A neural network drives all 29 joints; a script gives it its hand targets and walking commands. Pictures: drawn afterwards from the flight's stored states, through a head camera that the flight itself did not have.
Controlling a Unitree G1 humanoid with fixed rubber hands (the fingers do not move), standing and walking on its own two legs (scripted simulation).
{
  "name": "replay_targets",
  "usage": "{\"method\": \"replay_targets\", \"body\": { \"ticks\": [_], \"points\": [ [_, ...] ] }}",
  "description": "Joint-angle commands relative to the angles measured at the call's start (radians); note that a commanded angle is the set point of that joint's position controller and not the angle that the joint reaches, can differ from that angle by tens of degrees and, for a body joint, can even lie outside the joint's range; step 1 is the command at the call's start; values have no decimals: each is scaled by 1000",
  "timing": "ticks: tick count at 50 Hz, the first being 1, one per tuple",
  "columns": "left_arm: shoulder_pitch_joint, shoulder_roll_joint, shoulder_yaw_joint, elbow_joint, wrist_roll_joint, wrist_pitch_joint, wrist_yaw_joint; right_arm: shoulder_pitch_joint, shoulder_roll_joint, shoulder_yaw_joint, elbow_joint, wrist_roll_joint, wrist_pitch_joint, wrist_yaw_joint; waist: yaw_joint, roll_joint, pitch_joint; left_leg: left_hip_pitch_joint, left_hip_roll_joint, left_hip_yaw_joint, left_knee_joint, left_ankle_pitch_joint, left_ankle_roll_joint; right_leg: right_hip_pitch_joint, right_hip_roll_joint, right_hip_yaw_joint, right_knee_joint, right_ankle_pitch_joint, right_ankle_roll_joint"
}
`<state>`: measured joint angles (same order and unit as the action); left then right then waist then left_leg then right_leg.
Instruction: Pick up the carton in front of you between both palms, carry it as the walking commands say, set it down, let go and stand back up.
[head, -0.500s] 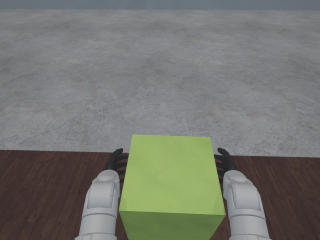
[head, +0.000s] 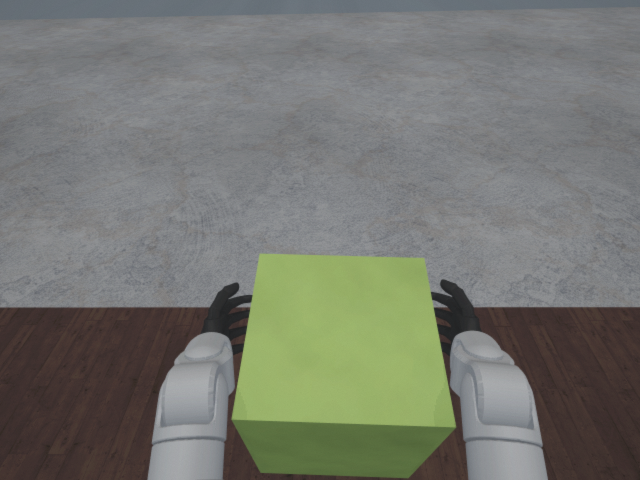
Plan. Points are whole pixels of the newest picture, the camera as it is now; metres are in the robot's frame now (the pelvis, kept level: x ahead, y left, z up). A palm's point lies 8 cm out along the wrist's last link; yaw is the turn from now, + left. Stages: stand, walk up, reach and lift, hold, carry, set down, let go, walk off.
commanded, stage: carry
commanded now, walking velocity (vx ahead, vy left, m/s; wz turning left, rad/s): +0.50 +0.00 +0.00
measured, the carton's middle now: (337, 371) +0.29 +0.01 +0.00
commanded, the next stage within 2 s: none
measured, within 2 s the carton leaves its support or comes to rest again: neither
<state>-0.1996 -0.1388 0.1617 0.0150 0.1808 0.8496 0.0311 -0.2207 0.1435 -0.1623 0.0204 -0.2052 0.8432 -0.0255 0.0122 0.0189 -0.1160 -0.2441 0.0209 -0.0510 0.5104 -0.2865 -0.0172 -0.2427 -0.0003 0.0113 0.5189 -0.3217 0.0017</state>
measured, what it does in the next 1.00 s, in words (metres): walks ahead: left foot, then right foot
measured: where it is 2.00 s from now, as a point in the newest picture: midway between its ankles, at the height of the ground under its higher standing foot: (341, 274)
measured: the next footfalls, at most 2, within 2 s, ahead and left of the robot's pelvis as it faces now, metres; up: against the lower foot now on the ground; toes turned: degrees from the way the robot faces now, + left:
left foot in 0.22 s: +0.15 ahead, +0.10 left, +0.00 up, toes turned +10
right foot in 0.60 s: +0.46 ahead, -0.12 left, +0.00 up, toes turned -11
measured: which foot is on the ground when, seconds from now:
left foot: down 0.00-0.02, up 0.04-0.20, down 0.22-0.62, up 0.64-1.00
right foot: down 0.00-0.24, up 0.26-0.58, down 0.60-1.00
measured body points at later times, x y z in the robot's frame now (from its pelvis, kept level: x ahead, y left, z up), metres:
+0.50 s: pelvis +0.23 +0.00 +0.01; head +0.21 +0.00 +0.46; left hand +0.48 +0.14 +0.09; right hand +0.47 -0.17 +0.09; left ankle +0.11 +0.10 -0.74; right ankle +0.32 -0.12 -0.71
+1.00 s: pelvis +0.53 -0.04 +0.00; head +0.52 -0.05 +0.45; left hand +0.81 +0.12 +0.11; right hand +0.82 -0.18 +0.10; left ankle +0.68 +0.10 -0.69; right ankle +0.42 -0.11 -0.74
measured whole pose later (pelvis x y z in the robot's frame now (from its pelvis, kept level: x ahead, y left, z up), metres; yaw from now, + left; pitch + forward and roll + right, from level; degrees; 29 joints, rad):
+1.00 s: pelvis +0.53 -0.04 +0.00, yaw +0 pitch +4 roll +1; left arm -0.16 -0.13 0.10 -0.37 0.02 1.14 0.14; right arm -0.14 0.13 -0.12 -0.41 -0.05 1.14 -0.14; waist 0.05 0.01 -0.11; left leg -0.65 0.10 0.12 0.71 -0.08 0.03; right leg -0.03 -0.01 -0.20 0.30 -0.34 -0.04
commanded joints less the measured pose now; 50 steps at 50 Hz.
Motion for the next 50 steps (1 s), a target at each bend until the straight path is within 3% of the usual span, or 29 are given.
{"method": "replay_targets", "body": {
  "ticks": [1, 2, 3, 4, 5, 7, 9, 10, 11, 12, 13, 14, 15, 16, 17, 19, 21, 26, 29, 30, 31, 32, 33, 35, 36, 39, 42, 44, 50],
  "points": [
    [-571, -908, -718, -191, -334, 31, -190, -493, 907, 690, -178, 314, 53, 170, 2, -124, -136, -221, 41, 45, 66, -284, 34, 158, -163, 198, -244, -268, -69],
    [-510, -886, -714, -209, -334, 57, -175, -468, 901, 712, -205, 330, 82, 159, 12, -272, -103, -405, -15, 143, 249, -211, -2, 264, -296, 419, -337, -284, -130],
    [-466, -872, -714, -247, -330, 82, -156, -470, 883, 735, -250, 350, 106, 149, 12, -285, -64, -495, 12, 130, 260, -239, 7, 305, -352, 494, -337, -120, -191],
    [-444, -858, -712, -291, -328, 108, -138, -461, 877, 756, -282, 370, 130, 139, 16, -218, -72, -505, 29, 121, 246, -247, 12, 326, -347, 450, -312, 22, -209],
    [-418, -848, -717, -334, -332, 133, -120, -430, 870, 769, -314, 389, 153, 127, 17, -167, -104, -474, 28, 135, 193, -222, 13, 341, -327, 371, -287, 130, -198],
    [-360, -828, -729, -418, -348, 178, -89, -345, 853, 778, -375, 411, 194, 99, 17, -175, -168, -355, -24, 202, 87, -121, 9, 346, -264, 216, -239, 276, -155],
    [-299, -812, -738, -485, -362, 221, -67, -263, 845, 770, -429, 414, 232, 71, 6, -188, -193, -171, -59, 261, -72, -8, 6, 272, -215, 99, -180, 255, -121],
    [-258, -803, -742, -511, -370, 241, -57, -225, 842, 761, -457, 414, 250, 58, 0, -157, -212, 24, -64, 278, -156, 74, 10, 150, -187, 31, -116, 209, -96],
    [-245, -788, -742, -538, -375, 257, -49, -190, 834, 744, -477, 404, 267, 45, -10, -112, -248, 265, -18, 238, -177, 103, 23, -18, -160, -26, -24, 185, -66],
    [-236, -782, -750, -567, -392, 280, -41, -131, 809, 721, -494, 393, 288, 30, -30, 42, -279, 449, 172, -14, -250, -73, 72, -220, -110, -108, 196, 48, -24],
    [-258, -763, -756, -619, -413, 304, -35, -107, 794, 700, -497, 377, 298, 14, -39, 270, -237, 550, 390, -396, -297, -80, 194, -501, -12, -163, 393, -148, 5],
    [-274, -758, -772, -641, -437, 320, -30, -105, 792, 689, -529, 374, 311, 3, -38, 205, -180, 504, 451, -457, -291, -9, 266, -576, -67, -68, 504, -219, -20],
    [-287, -759, -767, -650, -444, 329, -26, -130, 795, 686, -564, 378, 321, -7, -37, 122, -150, 462, 434, -400, -286, 85, 269, -608, -98, -49, 557, -217, -29],
    [-284, -762, -757, -641, -443, 335, -20, -162, 792, 690, -586, 387, 330, -17, -34, 61, -148, 427, 404, -320, -299, 105, 245, -602, -120, -42, 547, -168, -30],
    [-273, -762, -747, -635, -442, 338, -11, -183, 785, 698, -607, 398, 334, -25, -34, 38, -135, 387, 374, -244, -330, 77, 215, -579, -128, -50, 483, -118, -24],
    [-230, -753, -719, -621, -425, 337, 13, -191, 760, 709, -629, 421, 340, -37, -33, 57, -120, 336, 306, -94, -356, 128, 170, -504, -104, -102, 351, -14, -6],
    [-173, -727, -689, -604, -395, 335, 40, -171, 725, 711, -627, 439, 344, -45, -30, 85, -109, 301, 263, 0, -351, 185, 156, -437, -79, -142, 233, 53, 4],
    [-116, -658, -654, -621, -351, 339, 81, -123, 654, 703, -626, 456, 351, -59, -27, 150, -51, 193, 230, 137, -312, 288, 108, -216, -41, -230, 29, 229, -17],
    [-99, -642, -656, -627, -358, 340, 78, -112, 635, 705, -642, 450, 358, -59, -5, 92, -114, 78, 164, 267, -11, 442, 54, 131, 28, -314, -30, 156, -34],
    [-84, -637, -657, -627, -359, 340, 75, -109, 617, 701, -645, 445, 361, -59, 16, 25, -171, -42, 131, 278, 191, 340, 30, 308, -65, -183, -46, 87, -47],
    [-83, -618, -651, -624, -357, 339, 73, -107, 609, 708, -668, 444, 367, -58, 20, -214, -237, -258, 27, 260, 511, 90, -23, 433, -360, 327, -218, -158, -164],
    [-85, -643, -666, -624, -372, 338, 66, -109, 617, 722, -673, 449, 369, -50, 20, -302, -228, -421, -27, 152, 689, -193, -13, 467, -443, 564, -347, -77, -242],
    [-111, -681, -693, -659, -390, 336, 50, -112, 667, 737, -667, 455, 364, -40, 11, -222, -221, -457, 47, 76, 776, -185, 23, 433, -442, 479, -325, 21, -236],
    [-171, -777, -745, -689, -419, 321, 15, -126, 762, 748, -658, 448, 346, -11, 4, -67, -206, -429, 116, 46, 740, -73, 54, 303, -379, 296, -299, 132, -179],
    [-194, -808, -765, -700, -428, 312, -1, -120, 798, 752, -648, 437, 334, 1, -1, -47, -196, -390, 135, 41, 671, -20, 52, 242, -353, 214, -322, 132, -145],
    [-230, -794, -794, -678, -441, 292, -34, -116, 801, 749, -605, 389, 304, 10, -2, -104, -184, -352, 107, 106, 528, 42, 38, 197, -299, 62, -353, 107, -122],
    [-254, -712, -771, -627, -435, 281, -36, -150, 745, 730, -566, 357, 290, -9, 1, -133, -131, -430, 94, 147, 384, 117, 23, 237, -280, 7, -375, 130, -141],
    [-290, -648, -739, -585, -426, 278, -20, -202, 693, 714, -538, 353, 289, -30, 33, -135, -98, -479, 77, 169, 315, 156, 28, 267, -253, -29, -337, 190, -150],
    [-439, -519, -618, -405, -370, 274, 71, -377, 537, 596, -398, 321, 290, -109, 53, -148, -6, -468, 46, 213, 152, 234, 58, 275, -241, -77, -291, 359, -165]
  ]
}}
